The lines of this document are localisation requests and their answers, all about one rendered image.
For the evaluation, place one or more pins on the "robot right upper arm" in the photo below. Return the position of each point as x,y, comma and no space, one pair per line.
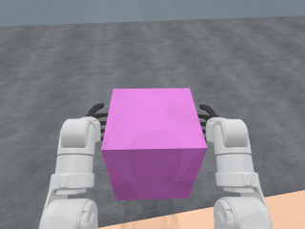
240,213

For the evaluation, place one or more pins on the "carton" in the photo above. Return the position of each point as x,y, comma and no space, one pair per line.
153,144

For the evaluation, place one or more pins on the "robot left forearm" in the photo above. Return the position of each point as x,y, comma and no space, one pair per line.
74,163

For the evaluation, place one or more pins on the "robot right forearm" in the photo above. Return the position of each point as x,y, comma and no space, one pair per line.
232,148

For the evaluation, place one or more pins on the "right robot hand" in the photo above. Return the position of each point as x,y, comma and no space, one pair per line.
211,113

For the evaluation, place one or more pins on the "left robot hand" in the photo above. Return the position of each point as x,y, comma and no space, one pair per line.
92,113

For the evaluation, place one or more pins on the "robot left upper arm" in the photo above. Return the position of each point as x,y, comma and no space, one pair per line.
70,213

